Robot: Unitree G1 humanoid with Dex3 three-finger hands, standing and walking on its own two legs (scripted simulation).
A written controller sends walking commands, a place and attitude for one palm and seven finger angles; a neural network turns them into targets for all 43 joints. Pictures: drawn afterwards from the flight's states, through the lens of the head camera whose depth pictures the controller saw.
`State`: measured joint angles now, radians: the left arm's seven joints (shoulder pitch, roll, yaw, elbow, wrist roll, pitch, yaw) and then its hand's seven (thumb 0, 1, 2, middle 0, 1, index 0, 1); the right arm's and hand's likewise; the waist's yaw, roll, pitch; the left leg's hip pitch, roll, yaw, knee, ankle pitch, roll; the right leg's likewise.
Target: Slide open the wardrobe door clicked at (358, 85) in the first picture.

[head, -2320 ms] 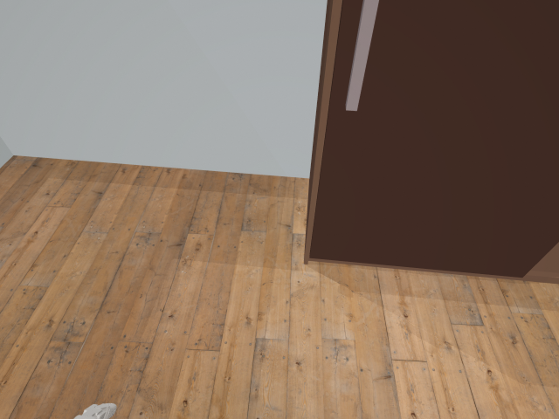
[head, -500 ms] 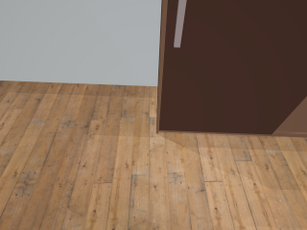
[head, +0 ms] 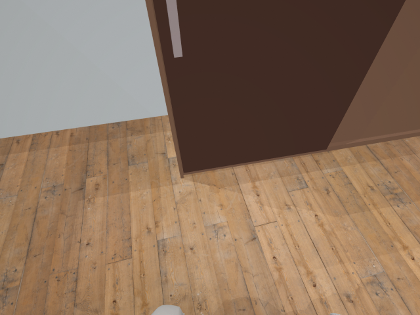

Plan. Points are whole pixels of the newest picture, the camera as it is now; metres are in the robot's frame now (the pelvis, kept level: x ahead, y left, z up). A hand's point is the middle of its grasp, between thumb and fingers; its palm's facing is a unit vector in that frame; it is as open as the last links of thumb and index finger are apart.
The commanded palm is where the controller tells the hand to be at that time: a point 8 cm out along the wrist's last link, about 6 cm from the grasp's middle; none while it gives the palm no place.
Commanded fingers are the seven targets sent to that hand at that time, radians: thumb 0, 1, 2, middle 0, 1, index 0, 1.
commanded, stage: walk to a spot facing it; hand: left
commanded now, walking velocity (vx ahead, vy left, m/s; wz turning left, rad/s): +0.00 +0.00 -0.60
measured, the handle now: out of the picture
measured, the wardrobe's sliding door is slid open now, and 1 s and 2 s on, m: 0.00 0.00 0.00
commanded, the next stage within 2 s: turn to face it in 1.56 s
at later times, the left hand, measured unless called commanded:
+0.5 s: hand out of the picture +0.11 +0.24 -0.17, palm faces -0.29 -0.94 -0.21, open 7.4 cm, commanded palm none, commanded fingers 0.00 0.90 0.90 -0.20 -0.30 -0.20 -0.30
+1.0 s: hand out of the picture +0.13 +0.16 -0.16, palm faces -0.50 -0.84 -0.20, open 7.4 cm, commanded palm none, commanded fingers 0.00 0.90 0.90 -0.20 -0.30 -0.20 -0.30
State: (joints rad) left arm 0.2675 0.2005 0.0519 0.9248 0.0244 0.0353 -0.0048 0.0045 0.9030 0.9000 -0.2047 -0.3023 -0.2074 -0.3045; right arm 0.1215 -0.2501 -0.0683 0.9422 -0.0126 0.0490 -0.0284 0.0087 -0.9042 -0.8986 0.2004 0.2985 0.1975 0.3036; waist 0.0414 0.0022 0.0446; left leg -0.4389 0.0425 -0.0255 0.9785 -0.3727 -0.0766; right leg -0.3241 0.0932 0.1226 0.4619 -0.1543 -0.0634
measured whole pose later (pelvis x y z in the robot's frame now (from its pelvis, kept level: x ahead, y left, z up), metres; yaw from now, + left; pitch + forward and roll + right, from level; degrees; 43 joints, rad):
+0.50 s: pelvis -0.03 +0.06 +0.00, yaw -19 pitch -1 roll -1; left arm 0.20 0.27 0.09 0.93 0.03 0.09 -0.04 0.01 0.91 0.90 -0.20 -0.30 -0.20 -0.30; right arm 0.25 -0.18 -0.04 0.93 -0.02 0.00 -0.03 0.01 -0.90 -0.90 0.20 0.30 0.20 0.30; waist 0.00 -0.03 0.06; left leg -0.16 0.09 0.19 0.50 -0.32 0.02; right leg -0.45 -0.04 -0.01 0.95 -0.41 0.08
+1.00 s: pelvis +0.02 +0.00 +0.00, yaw -34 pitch +0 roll -1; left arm 0.34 0.19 0.04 0.98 0.03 -0.02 -0.02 0.00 0.90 0.90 -0.20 -0.30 -0.21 -0.30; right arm 0.19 -0.24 -0.07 0.91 -0.03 0.01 0.02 0.01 -0.91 -0.90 0.20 0.30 0.20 0.30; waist 0.03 0.01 0.00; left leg -0.51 0.11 0.05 0.86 -0.28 -0.08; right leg -0.13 0.04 0.08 0.41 -0.28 -0.02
